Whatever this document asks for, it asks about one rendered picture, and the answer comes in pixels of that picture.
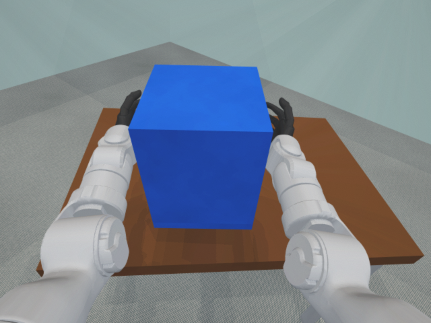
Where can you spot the carton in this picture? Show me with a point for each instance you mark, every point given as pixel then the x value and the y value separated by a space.
pixel 201 137

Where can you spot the table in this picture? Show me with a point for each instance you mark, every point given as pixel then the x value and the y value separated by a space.
pixel 158 251

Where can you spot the robot left upper arm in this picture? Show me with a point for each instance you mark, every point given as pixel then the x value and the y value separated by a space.
pixel 79 255

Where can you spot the robot right hand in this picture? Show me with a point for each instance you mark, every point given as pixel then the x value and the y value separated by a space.
pixel 283 126

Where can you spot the left robot forearm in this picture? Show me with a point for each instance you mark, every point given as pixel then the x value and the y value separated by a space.
pixel 106 179

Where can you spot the robot right upper arm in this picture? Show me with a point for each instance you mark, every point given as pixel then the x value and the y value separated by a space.
pixel 332 271

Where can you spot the robot left hand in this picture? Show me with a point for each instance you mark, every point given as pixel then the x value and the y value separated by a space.
pixel 128 108

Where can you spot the right robot forearm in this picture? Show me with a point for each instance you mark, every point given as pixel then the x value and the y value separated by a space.
pixel 301 197

